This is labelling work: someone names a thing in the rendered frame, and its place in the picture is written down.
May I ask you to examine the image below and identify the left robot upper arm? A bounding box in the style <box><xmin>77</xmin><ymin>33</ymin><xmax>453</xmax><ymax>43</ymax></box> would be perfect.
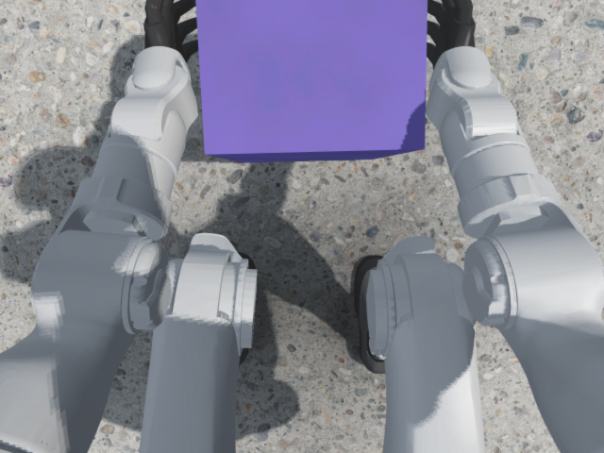
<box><xmin>0</xmin><ymin>229</ymin><xmax>172</xmax><ymax>453</ymax></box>

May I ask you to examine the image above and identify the robot right forearm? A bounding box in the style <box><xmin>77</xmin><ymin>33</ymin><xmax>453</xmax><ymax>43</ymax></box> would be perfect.
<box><xmin>426</xmin><ymin>46</ymin><xmax>604</xmax><ymax>308</ymax></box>

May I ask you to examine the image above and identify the robot left shin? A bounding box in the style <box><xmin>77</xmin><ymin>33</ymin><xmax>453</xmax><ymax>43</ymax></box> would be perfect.
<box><xmin>153</xmin><ymin>233</ymin><xmax>243</xmax><ymax>352</ymax></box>

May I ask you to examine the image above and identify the robot shin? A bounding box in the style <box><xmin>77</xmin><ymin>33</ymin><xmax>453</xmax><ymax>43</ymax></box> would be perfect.
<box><xmin>369</xmin><ymin>236</ymin><xmax>476</xmax><ymax>360</ymax></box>
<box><xmin>153</xmin><ymin>233</ymin><xmax>243</xmax><ymax>352</ymax></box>

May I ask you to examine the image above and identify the robot left forearm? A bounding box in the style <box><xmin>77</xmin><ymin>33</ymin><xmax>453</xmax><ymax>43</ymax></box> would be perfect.
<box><xmin>31</xmin><ymin>46</ymin><xmax>199</xmax><ymax>315</ymax></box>

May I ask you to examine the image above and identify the robot right shin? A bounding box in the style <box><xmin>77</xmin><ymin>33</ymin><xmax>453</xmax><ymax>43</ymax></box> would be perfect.
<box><xmin>369</xmin><ymin>236</ymin><xmax>476</xmax><ymax>360</ymax></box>

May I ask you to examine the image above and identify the robot left hand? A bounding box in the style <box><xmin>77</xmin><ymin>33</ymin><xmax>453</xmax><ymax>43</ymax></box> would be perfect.
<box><xmin>143</xmin><ymin>0</ymin><xmax>198</xmax><ymax>63</ymax></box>

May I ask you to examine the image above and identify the carton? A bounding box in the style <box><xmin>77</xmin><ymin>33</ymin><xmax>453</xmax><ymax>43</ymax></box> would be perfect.
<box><xmin>195</xmin><ymin>0</ymin><xmax>428</xmax><ymax>162</ymax></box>

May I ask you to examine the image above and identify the right robot upper arm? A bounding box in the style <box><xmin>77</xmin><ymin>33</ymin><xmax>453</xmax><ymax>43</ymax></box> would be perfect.
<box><xmin>462</xmin><ymin>226</ymin><xmax>604</xmax><ymax>453</ymax></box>

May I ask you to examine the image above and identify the robot right hand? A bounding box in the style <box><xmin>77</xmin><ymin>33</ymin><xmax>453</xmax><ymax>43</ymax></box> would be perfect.
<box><xmin>427</xmin><ymin>0</ymin><xmax>476</xmax><ymax>69</ymax></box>

